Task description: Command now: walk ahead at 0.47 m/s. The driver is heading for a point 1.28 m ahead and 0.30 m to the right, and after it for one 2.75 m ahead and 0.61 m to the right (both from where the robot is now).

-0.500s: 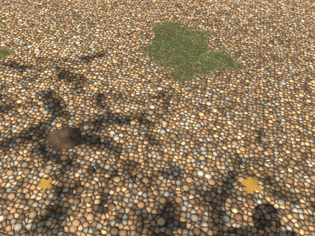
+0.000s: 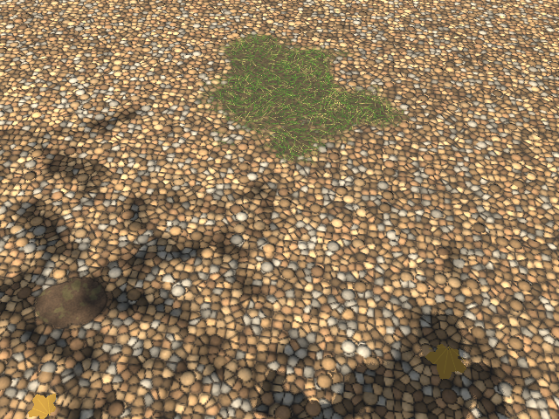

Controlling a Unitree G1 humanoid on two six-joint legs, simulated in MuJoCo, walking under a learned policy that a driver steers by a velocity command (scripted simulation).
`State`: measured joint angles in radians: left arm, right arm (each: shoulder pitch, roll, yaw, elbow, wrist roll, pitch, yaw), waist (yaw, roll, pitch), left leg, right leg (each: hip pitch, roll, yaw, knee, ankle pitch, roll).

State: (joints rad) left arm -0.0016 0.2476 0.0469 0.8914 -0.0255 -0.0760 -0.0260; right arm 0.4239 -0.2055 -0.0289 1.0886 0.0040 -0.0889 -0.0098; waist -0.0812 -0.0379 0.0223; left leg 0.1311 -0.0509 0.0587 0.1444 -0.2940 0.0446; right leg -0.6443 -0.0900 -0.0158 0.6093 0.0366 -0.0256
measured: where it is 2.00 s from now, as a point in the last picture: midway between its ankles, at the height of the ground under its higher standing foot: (263, 344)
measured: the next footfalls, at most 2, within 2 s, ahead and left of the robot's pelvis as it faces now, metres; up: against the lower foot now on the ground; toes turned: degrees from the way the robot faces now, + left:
right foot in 0.12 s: +0.27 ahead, -0.13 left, +0.00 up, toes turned -2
left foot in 0.66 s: +0.57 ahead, +0.12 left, +0.00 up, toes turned +0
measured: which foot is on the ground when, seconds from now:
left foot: down 0.00-0.14, up 0.16-0.64, down 0.66-1.00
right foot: up 0.00-0.10, down 0.12-0.68, up 0.70-1.00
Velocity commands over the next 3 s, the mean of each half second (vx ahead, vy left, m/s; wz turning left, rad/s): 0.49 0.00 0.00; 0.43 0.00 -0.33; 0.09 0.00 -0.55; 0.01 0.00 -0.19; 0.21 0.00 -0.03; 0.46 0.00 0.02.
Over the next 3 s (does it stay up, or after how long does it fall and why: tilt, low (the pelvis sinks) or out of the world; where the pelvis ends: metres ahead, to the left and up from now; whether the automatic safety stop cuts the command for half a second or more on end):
stays up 0.94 -0.22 0.00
